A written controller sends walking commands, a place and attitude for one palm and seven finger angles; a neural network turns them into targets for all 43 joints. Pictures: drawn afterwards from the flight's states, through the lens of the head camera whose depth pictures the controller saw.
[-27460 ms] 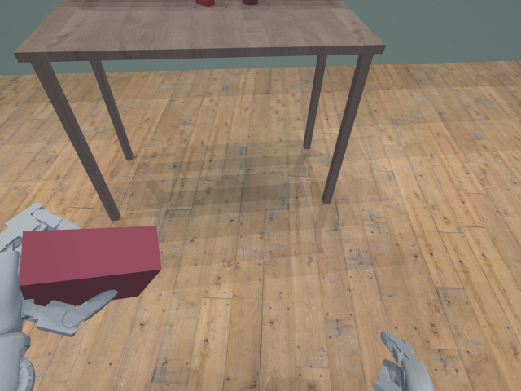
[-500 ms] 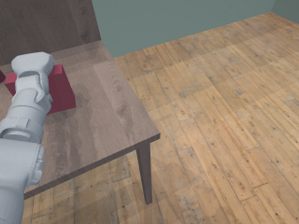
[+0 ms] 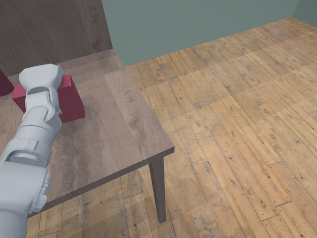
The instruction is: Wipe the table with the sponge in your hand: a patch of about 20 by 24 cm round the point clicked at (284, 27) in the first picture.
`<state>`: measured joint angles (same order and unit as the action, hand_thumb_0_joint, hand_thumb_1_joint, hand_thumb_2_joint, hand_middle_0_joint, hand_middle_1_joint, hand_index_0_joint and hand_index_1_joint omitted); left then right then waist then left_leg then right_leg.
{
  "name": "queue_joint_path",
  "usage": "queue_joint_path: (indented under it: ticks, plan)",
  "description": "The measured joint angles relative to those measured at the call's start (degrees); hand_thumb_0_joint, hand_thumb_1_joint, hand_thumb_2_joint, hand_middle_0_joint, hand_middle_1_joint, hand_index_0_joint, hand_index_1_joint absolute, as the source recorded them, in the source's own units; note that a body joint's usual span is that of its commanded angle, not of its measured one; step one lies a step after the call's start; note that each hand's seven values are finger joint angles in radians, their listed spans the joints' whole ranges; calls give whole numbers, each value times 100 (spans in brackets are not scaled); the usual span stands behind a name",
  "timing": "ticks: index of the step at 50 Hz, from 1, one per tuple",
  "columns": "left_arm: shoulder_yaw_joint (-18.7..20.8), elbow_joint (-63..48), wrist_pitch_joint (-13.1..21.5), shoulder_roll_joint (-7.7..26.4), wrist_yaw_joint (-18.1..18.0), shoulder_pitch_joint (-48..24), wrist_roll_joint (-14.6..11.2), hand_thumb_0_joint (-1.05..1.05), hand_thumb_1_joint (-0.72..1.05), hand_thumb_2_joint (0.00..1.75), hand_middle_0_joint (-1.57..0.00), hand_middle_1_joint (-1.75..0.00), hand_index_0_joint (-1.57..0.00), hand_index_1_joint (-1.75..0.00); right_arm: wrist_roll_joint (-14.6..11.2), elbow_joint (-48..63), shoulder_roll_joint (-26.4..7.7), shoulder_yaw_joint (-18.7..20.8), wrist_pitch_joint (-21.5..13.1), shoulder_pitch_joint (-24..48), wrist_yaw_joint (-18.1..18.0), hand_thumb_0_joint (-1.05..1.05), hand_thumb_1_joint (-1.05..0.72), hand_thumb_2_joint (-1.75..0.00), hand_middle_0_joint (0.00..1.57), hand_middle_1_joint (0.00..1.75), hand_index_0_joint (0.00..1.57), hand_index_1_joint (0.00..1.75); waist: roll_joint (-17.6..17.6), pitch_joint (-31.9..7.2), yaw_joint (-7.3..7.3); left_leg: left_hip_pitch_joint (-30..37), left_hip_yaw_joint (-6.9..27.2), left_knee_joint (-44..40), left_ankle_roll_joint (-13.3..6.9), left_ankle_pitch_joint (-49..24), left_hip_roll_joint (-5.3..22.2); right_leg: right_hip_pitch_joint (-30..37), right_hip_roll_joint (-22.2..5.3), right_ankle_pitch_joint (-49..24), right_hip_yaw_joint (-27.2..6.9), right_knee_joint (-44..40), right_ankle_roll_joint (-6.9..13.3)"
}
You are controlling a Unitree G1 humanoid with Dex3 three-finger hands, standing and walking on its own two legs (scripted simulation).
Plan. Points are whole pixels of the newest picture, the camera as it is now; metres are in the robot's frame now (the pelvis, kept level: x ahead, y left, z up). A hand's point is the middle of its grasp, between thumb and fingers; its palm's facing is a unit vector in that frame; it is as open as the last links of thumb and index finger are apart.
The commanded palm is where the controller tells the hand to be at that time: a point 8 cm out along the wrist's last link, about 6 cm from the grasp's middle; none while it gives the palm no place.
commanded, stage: wipe back along the third lane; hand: left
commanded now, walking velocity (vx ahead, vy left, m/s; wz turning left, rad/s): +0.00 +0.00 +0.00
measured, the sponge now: (56, 108) +0.43 +0.30 +0.10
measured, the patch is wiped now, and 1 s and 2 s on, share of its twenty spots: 0.90 0.90 0.90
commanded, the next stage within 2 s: slide back across to the middle lane in 1.26 s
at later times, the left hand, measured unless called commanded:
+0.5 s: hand (53, 104) +0.40 +0.28 +0.14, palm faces +0.05 +0.03 -1.00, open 9.7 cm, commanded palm +0.35 +0.26 +0.17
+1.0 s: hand (57, 119) +0.35 +0.25 +0.14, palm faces +0.10 +0.01 -0.99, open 9.7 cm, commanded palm +0.31 +0.24 +0.17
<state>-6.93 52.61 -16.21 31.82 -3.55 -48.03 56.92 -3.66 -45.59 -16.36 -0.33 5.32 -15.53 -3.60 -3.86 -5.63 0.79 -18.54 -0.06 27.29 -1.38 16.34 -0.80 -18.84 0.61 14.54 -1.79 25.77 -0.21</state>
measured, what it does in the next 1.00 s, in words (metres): stands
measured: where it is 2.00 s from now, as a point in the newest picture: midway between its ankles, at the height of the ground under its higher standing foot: outside the picture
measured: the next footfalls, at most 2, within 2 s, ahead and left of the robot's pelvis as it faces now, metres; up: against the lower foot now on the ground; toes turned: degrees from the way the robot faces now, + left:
none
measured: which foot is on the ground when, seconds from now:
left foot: down 0.00-1.00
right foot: down 0.00-1.00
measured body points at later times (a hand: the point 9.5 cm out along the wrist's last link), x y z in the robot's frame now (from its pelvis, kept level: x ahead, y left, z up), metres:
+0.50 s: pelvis +0.02 +0.00 +0.00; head +0.03 -0.03 +0.45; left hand +0.39 +0.27 +0.20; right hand +0.23 -0.22 -0.11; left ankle -0.03 +0.10 -0.74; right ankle -0.02 -0.13 -0.74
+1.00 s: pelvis +0.01 +0.00 +0.00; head +0.00 -0.05 +0.45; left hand +0.34 +0.24 +0.20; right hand +0.23 -0.22 -0.11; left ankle -0.03 +0.10 -0.74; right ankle -0.02 -0.13 -0.74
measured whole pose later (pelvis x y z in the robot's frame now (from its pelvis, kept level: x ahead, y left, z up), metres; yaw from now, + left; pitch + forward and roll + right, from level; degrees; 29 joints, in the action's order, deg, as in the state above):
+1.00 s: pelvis +0.01 +0.00 +0.00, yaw +1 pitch +2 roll +0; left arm -13.7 9.7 -33.4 25.5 2.2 -22.6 56.0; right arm -3.9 -39.1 -16.5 -4.1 6.5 -3.8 -1.9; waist -6.2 -4.3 -4.6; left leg -11.0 0.6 26.9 -1.1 17.6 -1.6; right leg -12.2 -0.2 17.5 -1.1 28.1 0.1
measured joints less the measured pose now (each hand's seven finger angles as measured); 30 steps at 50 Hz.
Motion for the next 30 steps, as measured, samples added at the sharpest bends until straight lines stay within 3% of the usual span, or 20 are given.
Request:
queue_joint_path:
  ticks: [11,21,30]
  plan:
    - [-283,-1024,-509,-295,403,462,-14,-2,-48,112,-71,-144,-74,-147,-10,385,-8,-105,56,628,-21,1,-90,-90,20,30,20,30,-11,-5,-220,252,71,-70,-24,49,-77,252,-78,125,71,3,-21]
    - [-497,-2253,-978,-469,506,1124,-48,-1,-48,112,-71,-144,-74,-147,-20,602,-28,-170,118,954,72,1,-90,-90,20,30,20,30,-62,-13,-425,395,127,-19,-29,153,-111,411,-111,258,128,65,-23]
    - [-627,-3219,-1384,-582,627,1709,-74,0,-48,112,-71,-144,-74,-147,-32,660,5,-265,126,1084,148,1,-90,-90,20,30,20,30,-166,8,-522,517,131,18,-32,199,-131,518,-132,331,136,145,-29]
